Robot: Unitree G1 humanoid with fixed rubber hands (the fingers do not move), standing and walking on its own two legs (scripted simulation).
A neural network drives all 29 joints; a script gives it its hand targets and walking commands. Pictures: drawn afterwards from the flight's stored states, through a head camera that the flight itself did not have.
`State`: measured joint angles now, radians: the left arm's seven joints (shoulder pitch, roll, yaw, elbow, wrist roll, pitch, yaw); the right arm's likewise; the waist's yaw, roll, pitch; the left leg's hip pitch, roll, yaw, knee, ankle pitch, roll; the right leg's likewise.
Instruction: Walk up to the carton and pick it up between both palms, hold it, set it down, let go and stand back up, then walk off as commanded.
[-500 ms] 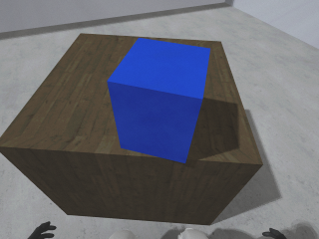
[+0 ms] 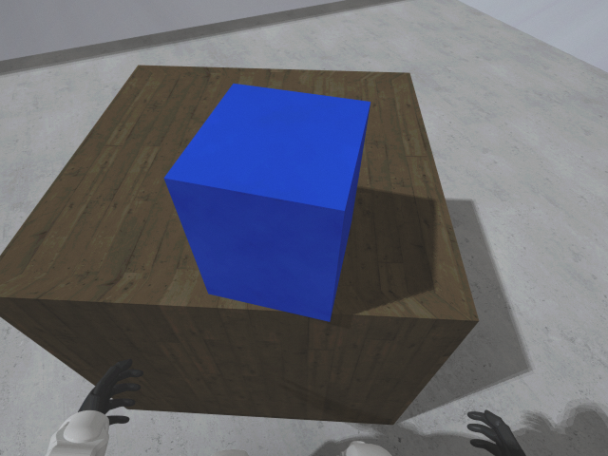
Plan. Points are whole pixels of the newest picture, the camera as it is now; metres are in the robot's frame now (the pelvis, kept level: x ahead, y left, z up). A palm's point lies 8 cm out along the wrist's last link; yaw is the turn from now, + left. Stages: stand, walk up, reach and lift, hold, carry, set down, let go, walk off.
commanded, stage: reach and lift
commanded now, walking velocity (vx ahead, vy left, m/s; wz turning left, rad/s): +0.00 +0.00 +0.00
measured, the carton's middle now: (282, 205) +0.44 +0.05 +0.07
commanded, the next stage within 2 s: none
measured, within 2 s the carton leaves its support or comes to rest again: neither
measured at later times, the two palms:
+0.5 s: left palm (78, 401) +0.19 +0.29 -0.02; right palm (466, 441) +0.16 -0.18 -0.02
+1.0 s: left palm (80, 363) +0.21 +0.27 +0.04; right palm (460, 385) +0.20 -0.16 +0.06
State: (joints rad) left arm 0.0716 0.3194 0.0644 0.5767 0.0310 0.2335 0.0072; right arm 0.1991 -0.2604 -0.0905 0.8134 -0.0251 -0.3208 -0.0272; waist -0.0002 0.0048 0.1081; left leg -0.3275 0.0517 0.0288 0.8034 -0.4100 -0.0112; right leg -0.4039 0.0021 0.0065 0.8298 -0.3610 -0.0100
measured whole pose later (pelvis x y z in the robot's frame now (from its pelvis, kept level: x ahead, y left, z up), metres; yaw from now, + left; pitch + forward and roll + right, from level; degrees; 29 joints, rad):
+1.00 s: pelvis +0.02 +0.04 +0.04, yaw +1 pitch -5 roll -2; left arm 0.31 0.32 -0.03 0.04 -0.15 0.11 0.00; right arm 0.37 0.00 -0.07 0.08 0.01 -0.02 -0.14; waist 0.00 -0.03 0.02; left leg -0.14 0.05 0.03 0.52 -0.30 0.00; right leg -0.13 0.00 0.00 0.39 -0.17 0.02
